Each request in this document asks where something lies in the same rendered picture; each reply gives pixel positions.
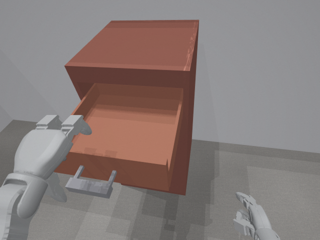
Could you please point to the cabinet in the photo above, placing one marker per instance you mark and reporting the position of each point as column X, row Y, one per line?
column 153, row 53

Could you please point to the right robot forearm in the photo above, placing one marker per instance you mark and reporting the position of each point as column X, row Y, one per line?
column 265, row 234

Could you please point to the drawer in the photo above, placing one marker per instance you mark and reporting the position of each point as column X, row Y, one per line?
column 135, row 132

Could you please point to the robot left hand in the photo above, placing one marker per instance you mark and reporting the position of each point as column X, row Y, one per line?
column 44, row 148

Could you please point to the left robot forearm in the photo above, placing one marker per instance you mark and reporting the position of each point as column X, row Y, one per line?
column 20, row 198

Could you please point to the handle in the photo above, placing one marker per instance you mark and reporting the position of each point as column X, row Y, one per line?
column 88, row 187

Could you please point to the robot right hand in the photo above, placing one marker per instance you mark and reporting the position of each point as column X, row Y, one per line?
column 248, row 222

